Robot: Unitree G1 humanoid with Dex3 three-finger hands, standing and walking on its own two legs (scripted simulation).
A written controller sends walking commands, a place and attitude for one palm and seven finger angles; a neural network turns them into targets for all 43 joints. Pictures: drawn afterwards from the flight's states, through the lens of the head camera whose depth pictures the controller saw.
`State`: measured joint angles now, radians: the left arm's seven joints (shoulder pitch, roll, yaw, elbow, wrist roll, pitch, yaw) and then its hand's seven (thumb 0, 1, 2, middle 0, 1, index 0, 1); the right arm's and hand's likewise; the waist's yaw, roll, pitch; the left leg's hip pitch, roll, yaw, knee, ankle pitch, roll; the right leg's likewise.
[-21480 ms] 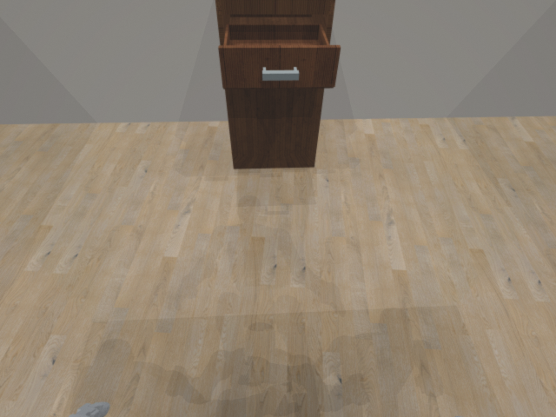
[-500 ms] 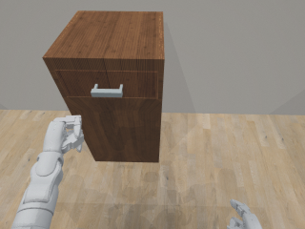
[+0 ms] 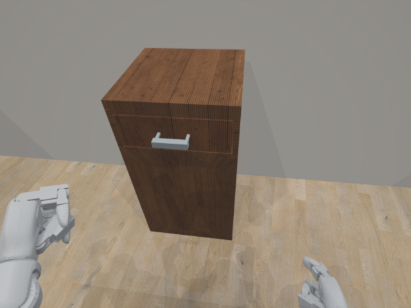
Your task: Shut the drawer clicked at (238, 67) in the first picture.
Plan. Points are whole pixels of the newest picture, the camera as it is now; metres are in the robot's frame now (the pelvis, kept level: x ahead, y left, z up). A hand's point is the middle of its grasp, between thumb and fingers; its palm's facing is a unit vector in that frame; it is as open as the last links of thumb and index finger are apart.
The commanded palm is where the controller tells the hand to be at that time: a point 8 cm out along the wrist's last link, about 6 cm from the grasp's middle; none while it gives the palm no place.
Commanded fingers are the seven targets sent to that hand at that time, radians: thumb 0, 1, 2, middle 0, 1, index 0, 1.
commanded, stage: draw the hand back to the body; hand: left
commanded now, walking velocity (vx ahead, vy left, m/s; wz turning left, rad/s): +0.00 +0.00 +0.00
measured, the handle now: (171, 139) +0.64 +0.20 -0.06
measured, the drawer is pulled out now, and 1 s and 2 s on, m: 0.00 0.00 0.00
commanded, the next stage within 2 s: step back with the hand held close in 0.24 s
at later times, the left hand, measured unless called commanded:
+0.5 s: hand (64, 219) +0.19 +0.23 +0.16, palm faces +0.37 -0.81 -0.45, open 3.2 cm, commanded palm +0.13 +0.27 +0.17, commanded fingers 0.00 0.90 0.90 -1.40 -1.60 -1.40 -1.60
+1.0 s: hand (25, 262) +0.13 +0.26 +0.15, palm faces +0.33 -0.81 -0.49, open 3.2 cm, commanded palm +0.07 +0.30 +0.17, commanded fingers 0.00 0.90 0.90 -1.40 -1.60 -1.40 -1.60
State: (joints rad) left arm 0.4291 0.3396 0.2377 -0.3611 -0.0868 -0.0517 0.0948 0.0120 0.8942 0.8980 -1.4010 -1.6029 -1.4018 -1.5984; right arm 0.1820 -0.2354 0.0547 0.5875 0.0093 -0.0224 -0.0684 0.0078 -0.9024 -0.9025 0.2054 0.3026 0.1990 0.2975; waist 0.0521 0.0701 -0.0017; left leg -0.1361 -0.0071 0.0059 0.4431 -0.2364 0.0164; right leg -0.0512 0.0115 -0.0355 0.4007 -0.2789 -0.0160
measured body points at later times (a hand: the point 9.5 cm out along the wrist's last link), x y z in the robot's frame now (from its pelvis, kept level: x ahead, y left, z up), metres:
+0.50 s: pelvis +0.00 -0.01 +0.00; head +0.00 -0.03 +0.45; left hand +0.17 +0.28 +0.19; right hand +0.19 -0.24 -0.09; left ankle +0.01 +0.11 -0.74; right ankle -0.03 -0.11 -0.74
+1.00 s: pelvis -0.06 +0.02 +0.00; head -0.04 +0.01 +0.45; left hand +0.11 +0.30 +0.18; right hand +0.13 -0.22 -0.08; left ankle +0.01 +0.11 -0.74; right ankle -0.03 -0.11 -0.74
